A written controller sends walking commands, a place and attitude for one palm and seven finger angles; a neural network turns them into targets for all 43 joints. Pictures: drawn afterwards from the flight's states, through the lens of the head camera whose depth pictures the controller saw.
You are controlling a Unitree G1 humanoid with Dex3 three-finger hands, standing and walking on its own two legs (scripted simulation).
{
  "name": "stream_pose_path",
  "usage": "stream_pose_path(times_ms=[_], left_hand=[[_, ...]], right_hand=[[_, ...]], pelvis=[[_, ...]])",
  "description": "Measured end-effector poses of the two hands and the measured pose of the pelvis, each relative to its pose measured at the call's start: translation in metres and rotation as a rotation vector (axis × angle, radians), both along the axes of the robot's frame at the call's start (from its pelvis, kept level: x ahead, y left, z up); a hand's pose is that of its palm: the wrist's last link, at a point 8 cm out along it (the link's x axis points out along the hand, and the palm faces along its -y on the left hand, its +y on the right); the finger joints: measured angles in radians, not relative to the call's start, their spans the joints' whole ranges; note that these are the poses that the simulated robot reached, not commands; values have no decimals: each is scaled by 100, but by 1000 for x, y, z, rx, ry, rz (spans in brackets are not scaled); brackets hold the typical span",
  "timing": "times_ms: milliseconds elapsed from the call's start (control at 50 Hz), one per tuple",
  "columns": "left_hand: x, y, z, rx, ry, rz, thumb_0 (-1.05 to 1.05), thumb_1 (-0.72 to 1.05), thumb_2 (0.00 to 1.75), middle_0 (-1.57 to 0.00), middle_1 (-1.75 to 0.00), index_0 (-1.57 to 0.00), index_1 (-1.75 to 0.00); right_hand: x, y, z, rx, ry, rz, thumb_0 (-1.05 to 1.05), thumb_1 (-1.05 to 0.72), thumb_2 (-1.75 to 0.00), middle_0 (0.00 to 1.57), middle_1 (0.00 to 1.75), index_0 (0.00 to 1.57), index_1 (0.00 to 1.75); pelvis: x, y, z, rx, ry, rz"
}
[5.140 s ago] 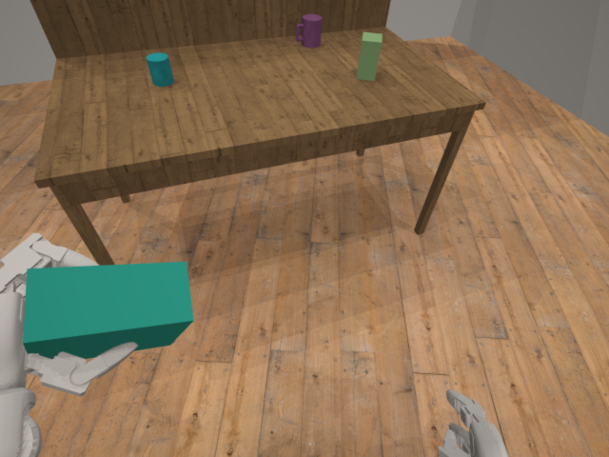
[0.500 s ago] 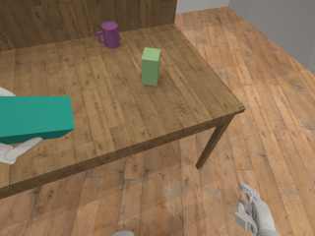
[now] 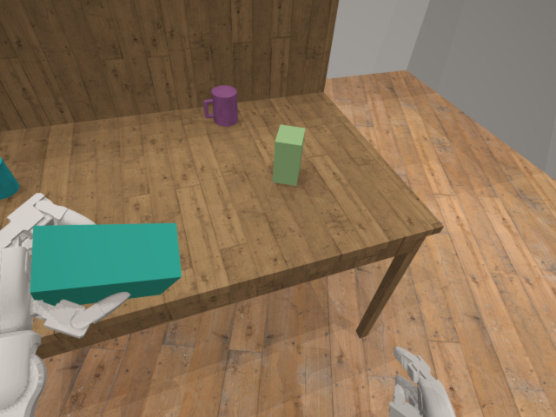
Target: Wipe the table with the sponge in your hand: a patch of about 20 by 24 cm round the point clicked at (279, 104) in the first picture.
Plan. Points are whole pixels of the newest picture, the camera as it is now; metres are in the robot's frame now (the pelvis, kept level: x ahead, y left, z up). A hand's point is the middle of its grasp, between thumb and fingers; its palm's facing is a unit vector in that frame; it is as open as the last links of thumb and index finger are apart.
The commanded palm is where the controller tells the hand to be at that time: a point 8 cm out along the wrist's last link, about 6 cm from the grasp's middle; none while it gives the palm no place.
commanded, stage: look again from close up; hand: left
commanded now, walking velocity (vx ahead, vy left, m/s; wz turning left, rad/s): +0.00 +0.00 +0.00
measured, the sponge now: (129, 264) +0.24 +0.21 +0.14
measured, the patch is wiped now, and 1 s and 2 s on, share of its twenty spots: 0.00 0.00 0.00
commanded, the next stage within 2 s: shuffle to correct the standing spot in 0.36 s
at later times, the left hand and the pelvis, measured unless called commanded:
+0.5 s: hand (102, 257) +0.24 +0.23 +0.16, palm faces +0.41 -0.84 -0.35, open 10.4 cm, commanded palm +0.18 +0.26 +0.18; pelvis +0.03 -0.02 +0.00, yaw +1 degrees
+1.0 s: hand (109, 235) +0.27 +0.24 +0.15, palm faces +0.39 -0.83 -0.40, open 10.3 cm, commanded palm +0.21 +0.28 +0.18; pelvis +0.06 -0.01 -0.01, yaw +1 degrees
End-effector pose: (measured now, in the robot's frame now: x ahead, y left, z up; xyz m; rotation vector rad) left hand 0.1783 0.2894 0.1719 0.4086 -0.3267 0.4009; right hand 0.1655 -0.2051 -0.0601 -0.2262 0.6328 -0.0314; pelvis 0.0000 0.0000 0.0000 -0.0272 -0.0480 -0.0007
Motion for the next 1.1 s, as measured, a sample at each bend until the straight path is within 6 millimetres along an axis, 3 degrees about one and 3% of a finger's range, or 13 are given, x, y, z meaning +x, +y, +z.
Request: stream_pose_path(times_ms=[120,320,680,900,1100], left_hand=[[9,0,-8,1,53,-2,-1,-51,100,-70,-136,-71,-135],[18,-10,-2,8,49,-9,-1,-51,100,-69,-136,-71,-135],[18,-17,-7,3,86,8,-1,-51,100,-69,-136,-71,-135],[43,-7,-5,54,69,-1,-1,-51,100,-69,-136,-71,-135],[56,-8,-4,76,57,-62,-1,-51,100,-69,-136,-71,-135]], right_hand=[[11,-14,8,-32,-14,-25,1,-91,-90,21,30,20,30],[25,-28,5,-52,25,-29,1,-91,-90,20,30,20,30],[37,-35,-4,-36,33,-36,1,-91,-90,21,30,20,30],[44,-36,-18,-39,84,-74,1,-91,-90,20,30,20,30],[61,-27,-13,-23,52,-85,1,-91,-90,20,30,20,30]], pelvis=[[7,-3,2,0,9,2],[20,-12,3,1,24,15],[31,-19,-1,-1,38,32],[52,-11,-8,5,47,33],[61,-5,-11,1,43,22]])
